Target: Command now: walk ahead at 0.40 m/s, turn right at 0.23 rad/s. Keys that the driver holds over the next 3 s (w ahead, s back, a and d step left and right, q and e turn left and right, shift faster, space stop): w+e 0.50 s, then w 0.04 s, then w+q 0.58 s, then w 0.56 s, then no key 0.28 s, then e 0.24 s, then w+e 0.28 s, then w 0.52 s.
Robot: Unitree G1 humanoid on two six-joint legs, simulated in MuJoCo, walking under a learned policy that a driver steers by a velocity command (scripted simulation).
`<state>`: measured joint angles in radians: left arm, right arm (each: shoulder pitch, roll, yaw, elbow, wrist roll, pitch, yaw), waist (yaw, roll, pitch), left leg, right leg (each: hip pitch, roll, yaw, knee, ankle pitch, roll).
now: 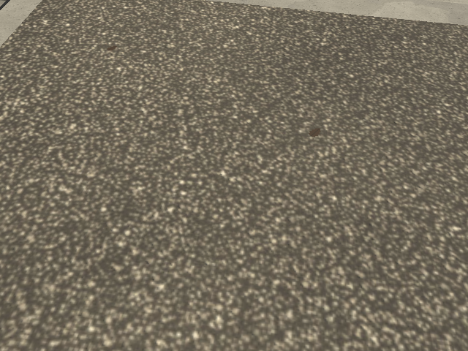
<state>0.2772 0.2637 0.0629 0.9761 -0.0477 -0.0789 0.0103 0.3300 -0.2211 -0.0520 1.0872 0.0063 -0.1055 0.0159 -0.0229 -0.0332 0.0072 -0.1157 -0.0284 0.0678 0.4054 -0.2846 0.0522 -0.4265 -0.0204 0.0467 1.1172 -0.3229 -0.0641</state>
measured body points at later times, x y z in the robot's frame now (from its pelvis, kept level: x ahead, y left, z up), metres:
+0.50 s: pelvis +0.25 -0.08 -0.01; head +0.28 -0.09 +0.44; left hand +0.44 +0.15 -0.13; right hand +0.27 -0.36 -0.14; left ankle +0.21 +0.09 -0.64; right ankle +0.30 -0.15 -0.74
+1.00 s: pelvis +0.57 -0.10 -0.02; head +0.60 -0.11 +0.43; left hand +0.66 +0.16 -0.15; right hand +0.68 -0.39 -0.12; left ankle +0.66 -0.05 -0.74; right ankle +0.38 -0.19 -0.64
